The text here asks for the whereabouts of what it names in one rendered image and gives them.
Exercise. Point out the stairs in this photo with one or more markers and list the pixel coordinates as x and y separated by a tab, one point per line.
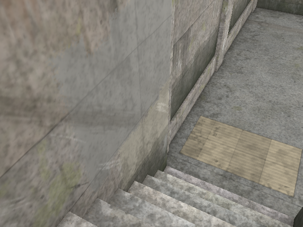
172	198

